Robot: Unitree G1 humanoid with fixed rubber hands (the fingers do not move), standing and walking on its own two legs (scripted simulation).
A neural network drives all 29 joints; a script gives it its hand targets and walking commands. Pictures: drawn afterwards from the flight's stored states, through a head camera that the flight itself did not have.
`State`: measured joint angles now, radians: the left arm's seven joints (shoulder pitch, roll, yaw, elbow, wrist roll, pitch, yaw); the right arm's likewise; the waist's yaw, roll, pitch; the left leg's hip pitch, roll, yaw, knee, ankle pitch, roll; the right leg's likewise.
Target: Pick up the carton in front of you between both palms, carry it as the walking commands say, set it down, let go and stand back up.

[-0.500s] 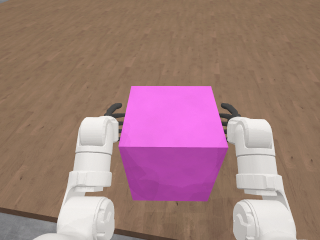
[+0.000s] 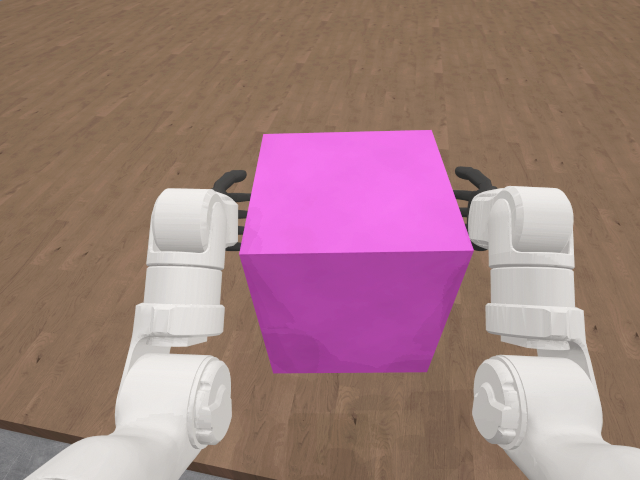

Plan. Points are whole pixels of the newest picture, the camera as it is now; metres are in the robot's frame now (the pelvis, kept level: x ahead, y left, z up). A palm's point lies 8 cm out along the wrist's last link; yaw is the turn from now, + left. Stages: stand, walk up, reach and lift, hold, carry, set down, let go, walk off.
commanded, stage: carry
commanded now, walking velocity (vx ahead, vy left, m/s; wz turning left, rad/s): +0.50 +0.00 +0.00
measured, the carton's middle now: (348, 257) +0.37 +0.00 +0.10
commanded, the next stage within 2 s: none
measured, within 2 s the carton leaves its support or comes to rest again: neither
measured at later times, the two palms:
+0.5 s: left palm (249, 123) +0.62 +0.17 +0.15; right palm (431, 134) +0.58 -0.13 +0.15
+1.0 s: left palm out of the picture +0.93 +0.23 +0.33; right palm out of the picture +0.95 -0.07 +0.32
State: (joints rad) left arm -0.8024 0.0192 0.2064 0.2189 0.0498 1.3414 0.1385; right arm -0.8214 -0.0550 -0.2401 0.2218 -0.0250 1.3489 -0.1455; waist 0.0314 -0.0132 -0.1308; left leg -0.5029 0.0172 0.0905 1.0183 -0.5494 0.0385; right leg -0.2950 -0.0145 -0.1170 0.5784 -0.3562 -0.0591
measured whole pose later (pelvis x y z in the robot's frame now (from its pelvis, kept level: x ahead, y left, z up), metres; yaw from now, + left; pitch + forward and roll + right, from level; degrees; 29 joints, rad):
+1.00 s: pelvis +0.56 +0.05 +0.12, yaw +1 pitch +4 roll +1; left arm -0.96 0.04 0.25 0.18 0.01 1.33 0.15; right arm -0.89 -0.01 -0.31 0.05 -0.12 1.37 -0.10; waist 0.10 0.00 -0.06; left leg -0.72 0.02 0.09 0.74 -0.07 0.07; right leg -0.14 0.03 -0.11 0.46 -0.40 -0.08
